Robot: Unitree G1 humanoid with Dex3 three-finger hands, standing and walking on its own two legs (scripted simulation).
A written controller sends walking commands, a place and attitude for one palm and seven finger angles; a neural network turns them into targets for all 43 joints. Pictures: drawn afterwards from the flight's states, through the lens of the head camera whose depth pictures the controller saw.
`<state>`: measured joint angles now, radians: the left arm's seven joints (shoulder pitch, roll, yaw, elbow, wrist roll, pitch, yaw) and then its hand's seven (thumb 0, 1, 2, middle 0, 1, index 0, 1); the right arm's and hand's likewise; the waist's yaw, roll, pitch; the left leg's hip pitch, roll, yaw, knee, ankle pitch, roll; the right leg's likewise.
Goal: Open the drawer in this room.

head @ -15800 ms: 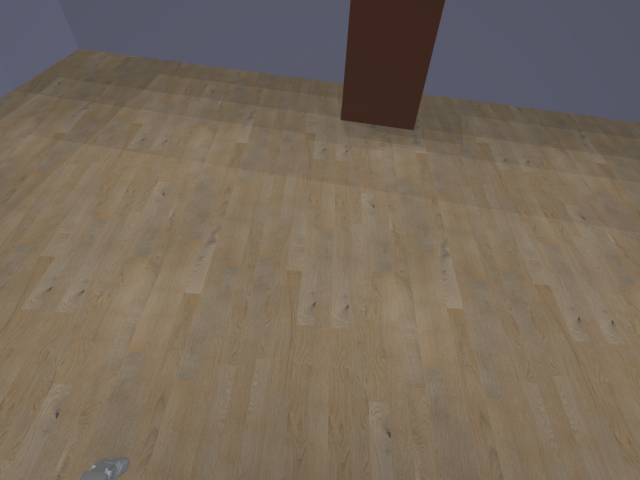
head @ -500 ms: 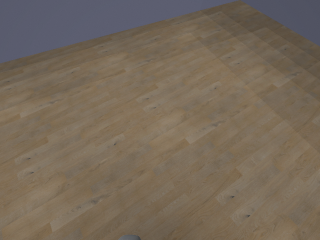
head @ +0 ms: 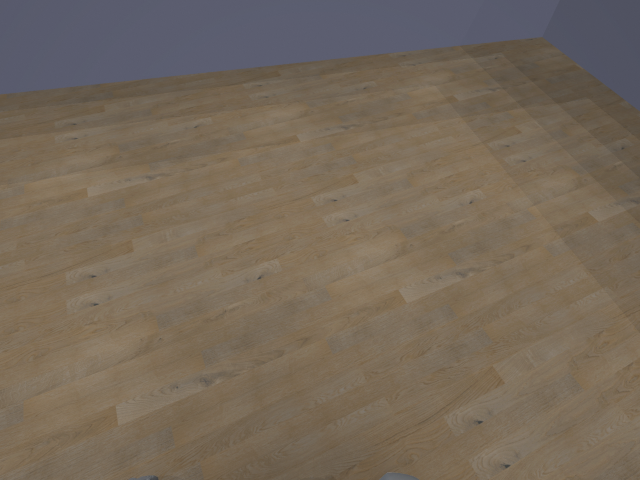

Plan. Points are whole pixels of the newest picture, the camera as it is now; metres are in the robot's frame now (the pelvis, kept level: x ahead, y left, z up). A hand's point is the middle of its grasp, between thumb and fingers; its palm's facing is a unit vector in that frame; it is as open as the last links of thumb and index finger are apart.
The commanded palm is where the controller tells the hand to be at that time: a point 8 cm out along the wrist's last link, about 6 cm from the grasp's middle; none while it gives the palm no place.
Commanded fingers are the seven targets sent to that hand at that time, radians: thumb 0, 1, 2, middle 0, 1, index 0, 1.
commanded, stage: turn or walk to find it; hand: left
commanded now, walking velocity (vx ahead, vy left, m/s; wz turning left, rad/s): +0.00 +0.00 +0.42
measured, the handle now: out of the picture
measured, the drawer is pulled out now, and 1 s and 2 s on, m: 0.00 0.00 0.00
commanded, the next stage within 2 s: none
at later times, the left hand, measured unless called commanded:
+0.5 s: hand out of the picture -0.02 +0.16 -0.16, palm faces +0.26 -0.93 -0.26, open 7.3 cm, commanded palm none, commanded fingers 0.00 0.90 0.90 -0.20 -0.30 -0.20 -0.30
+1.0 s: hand out of the picture -0.05 +0.21 -0.16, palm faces +0.46 -0.85 -0.26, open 7.3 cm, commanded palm none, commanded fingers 0.00 0.90 0.90 -0.20 -0.30 -0.20 -0.30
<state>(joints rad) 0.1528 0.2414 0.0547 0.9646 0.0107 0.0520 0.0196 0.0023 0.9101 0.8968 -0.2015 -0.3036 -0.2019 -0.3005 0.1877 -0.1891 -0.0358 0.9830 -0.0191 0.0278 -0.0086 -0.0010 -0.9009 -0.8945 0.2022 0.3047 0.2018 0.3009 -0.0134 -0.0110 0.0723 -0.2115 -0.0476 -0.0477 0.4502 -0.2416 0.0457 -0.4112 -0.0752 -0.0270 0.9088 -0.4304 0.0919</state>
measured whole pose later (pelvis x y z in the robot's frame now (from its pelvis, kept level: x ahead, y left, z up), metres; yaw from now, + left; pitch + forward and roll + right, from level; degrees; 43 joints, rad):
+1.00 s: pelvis -0.03 -0.01 +0.00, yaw +27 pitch +0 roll +0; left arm 0.15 0.23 0.05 0.96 0.01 0.05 0.02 0.00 0.91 0.90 -0.20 -0.30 -0.20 -0.30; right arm 0.18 -0.19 -0.03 0.97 -0.02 0.03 -0.01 0.00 -0.90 -0.89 0.20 0.30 0.20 0.30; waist -0.01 -0.01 0.08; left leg -0.20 -0.04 -0.06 0.46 -0.25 0.02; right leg -0.40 -0.08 -0.03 0.89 -0.44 0.09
